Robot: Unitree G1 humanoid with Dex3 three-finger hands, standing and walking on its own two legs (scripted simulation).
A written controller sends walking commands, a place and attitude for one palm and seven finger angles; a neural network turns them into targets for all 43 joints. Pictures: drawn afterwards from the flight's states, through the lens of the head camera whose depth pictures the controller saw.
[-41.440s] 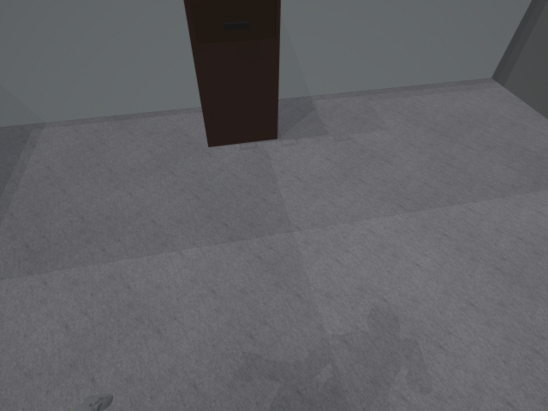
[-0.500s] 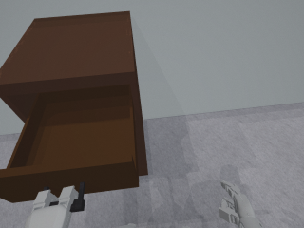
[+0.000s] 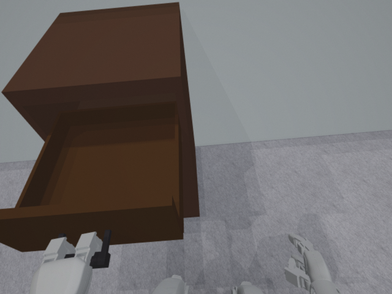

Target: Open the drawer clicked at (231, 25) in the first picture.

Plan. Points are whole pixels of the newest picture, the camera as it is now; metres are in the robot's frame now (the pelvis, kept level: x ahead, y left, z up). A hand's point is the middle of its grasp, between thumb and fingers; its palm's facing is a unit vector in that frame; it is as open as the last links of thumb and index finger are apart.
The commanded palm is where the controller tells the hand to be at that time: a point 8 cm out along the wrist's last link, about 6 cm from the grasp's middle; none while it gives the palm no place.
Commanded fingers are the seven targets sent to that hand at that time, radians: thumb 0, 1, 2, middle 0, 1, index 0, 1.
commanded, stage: open the thumb to release the handle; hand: left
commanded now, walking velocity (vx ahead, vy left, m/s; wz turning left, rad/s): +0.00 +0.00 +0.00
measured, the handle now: (81, 249) +0.19 +0.25 +0.01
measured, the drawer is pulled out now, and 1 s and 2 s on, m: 0.30 0.30 0.30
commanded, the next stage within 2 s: lift the hand off the handle in 0.26 s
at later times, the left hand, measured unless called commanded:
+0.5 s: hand (82, 281) +0.14 +0.24 -0.01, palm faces -0.01 -0.08 -1.00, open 13.7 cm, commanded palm +0.13 +0.24 +0.04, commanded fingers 0.00 -0.50 0.30 -0.30 -1.20 -0.30 -1.20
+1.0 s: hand (81, 274) +0.15 +0.24 +0.00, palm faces -0.07 -0.09 -0.99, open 13.2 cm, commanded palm +0.15 +0.23 +0.07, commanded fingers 0.00 -0.50 0.30 -0.30 -1.20 -0.30 -1.20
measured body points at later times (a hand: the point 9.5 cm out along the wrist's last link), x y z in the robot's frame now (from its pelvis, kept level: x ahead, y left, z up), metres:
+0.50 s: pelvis +0.00 +0.00 +0.01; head +0.04 -0.03 +0.45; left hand +0.14 +0.24 +0.04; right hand +0.22 -0.22 -0.09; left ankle +0.02 +0.14 -0.65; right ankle +0.02 -0.09 -0.65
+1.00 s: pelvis +0.01 +0.00 +0.02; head +0.04 -0.02 +0.47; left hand +0.15 +0.24 +0.05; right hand +0.22 -0.21 -0.07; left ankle +0.02 +0.14 -0.65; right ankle +0.02 -0.09 -0.65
